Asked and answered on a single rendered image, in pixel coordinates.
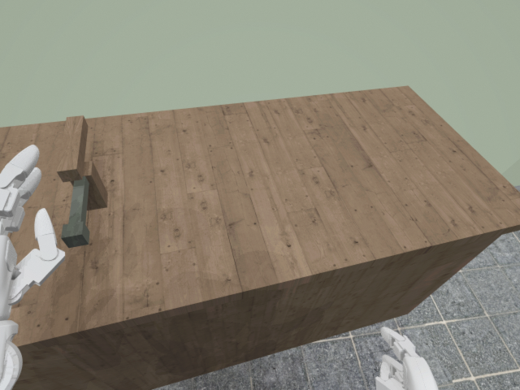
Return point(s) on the robot left hand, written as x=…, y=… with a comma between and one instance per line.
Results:
x=18, y=181

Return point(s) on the robot right hand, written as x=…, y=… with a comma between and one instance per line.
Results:
x=413, y=374

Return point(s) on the counter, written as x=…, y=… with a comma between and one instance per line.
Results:
x=222, y=234

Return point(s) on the left robot forearm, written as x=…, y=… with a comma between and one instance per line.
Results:
x=10, y=356

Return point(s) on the tap lever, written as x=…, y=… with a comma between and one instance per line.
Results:
x=75, y=233

